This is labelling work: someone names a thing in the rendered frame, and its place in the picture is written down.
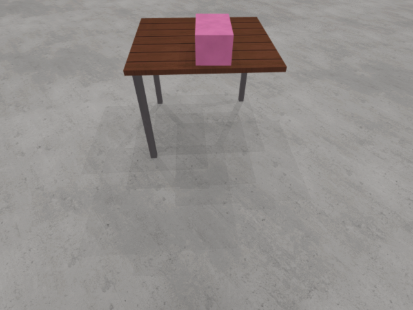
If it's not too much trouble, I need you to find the carton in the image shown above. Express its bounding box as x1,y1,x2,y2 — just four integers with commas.
195,14,234,66

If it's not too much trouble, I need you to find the table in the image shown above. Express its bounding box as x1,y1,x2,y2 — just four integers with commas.
123,17,287,158

